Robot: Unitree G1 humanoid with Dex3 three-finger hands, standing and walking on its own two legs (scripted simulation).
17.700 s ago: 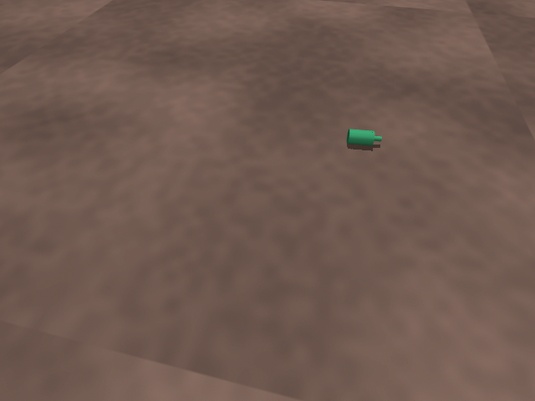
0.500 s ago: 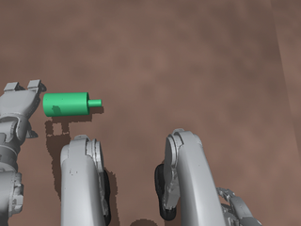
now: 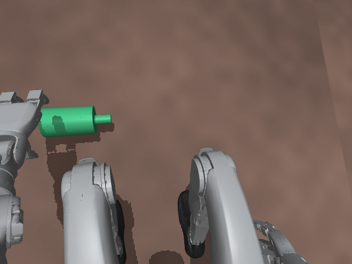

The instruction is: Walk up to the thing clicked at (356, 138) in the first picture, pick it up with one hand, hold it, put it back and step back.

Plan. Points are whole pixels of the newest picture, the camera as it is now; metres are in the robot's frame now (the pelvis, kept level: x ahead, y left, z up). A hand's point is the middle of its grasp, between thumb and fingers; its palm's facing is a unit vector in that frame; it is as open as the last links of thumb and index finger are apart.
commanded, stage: rise first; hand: left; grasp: from above
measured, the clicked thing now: (78, 120) +0.46 +0.24 -0.30
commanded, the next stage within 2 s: approach in 0.04 s
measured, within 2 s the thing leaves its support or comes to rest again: neither
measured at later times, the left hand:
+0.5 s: hand (64, 111) +0.46 +0.25 -0.18, palm faces -0.38 -0.02 -0.93, open 14.1 cm
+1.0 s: hand (51, 134) +0.40 +0.28 -0.20, palm faces -0.48 -0.09 -0.88, open 14.0 cm
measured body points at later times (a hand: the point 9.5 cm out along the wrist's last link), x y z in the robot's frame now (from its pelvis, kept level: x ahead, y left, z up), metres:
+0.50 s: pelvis +0.00 +0.00 -0.01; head +0.24 +0.06 +0.37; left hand +0.47 +0.25 -0.13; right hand +0.07 -0.28 -0.12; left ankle +0.09 +0.13 -0.31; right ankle +0.09 -0.12 -0.31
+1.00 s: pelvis +0.00 +0.00 -0.02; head +0.24 +0.07 +0.36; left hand +0.42 +0.28 -0.15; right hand +0.06 -0.28 -0.13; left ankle +0.09 +0.13 -0.31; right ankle +0.09 -0.12 -0.31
